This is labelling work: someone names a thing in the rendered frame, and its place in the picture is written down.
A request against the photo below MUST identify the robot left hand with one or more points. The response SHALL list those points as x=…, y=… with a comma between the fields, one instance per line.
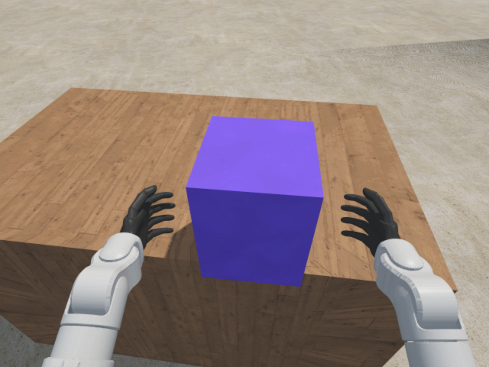
x=137, y=220

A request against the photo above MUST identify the pedestal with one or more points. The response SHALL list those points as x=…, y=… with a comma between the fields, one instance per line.
x=69, y=175

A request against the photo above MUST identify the robot right hand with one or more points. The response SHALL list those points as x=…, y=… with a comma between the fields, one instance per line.
x=380, y=225

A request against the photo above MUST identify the carton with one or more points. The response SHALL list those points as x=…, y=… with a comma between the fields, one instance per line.
x=255, y=195

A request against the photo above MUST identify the left robot forearm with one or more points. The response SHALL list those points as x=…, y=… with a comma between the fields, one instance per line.
x=96, y=305

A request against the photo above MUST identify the right robot forearm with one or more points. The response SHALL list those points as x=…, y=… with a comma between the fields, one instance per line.
x=426, y=307

